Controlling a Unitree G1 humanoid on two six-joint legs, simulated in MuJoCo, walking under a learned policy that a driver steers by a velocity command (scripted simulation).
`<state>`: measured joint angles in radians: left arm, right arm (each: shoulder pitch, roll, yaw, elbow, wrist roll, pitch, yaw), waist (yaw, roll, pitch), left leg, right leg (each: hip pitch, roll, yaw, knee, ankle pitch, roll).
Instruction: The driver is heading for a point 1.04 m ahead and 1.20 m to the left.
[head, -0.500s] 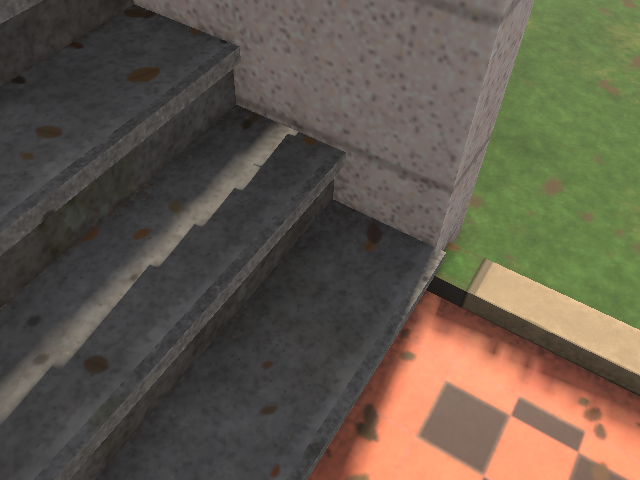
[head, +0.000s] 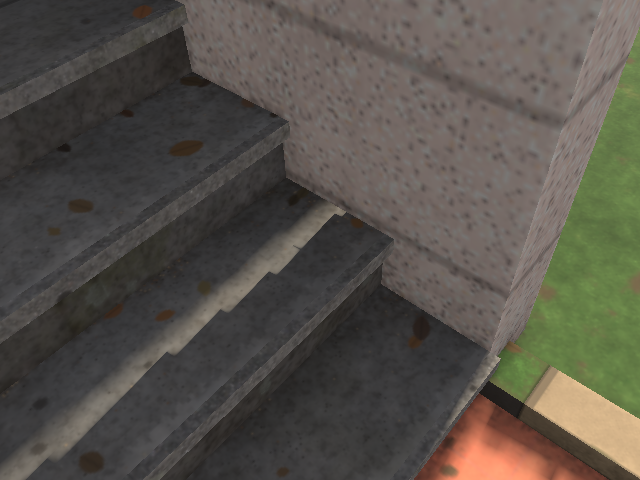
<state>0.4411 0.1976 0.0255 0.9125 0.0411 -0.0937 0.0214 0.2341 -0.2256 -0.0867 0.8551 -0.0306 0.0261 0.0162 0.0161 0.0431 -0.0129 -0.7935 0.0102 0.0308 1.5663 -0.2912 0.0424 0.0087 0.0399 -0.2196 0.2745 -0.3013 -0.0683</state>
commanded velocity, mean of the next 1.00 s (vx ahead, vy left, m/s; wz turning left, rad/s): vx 0.46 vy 0.07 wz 0.56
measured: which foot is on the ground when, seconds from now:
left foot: up 0.00-0.26, down 0.28-0.72, up 0.74-1.00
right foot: down 0.00-0.28, up 0.30-0.72, down 0.74-1.00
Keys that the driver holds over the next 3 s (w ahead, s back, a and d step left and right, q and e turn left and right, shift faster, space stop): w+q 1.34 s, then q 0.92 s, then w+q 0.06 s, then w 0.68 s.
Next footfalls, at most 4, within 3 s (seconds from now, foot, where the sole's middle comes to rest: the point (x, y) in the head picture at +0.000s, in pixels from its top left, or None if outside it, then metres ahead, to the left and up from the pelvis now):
0.28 left None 0.36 0.11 -0.61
0.74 right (383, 400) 0.62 -0.06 -0.61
1.02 left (158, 344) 0.65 0.35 -0.44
1.44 right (135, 154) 0.98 0.42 -0.28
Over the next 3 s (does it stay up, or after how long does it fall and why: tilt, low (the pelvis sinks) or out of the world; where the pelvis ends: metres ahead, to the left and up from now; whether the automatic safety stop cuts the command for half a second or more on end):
stays up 1.00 0.84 0.64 its command is cut before an obstacle after 0.6 s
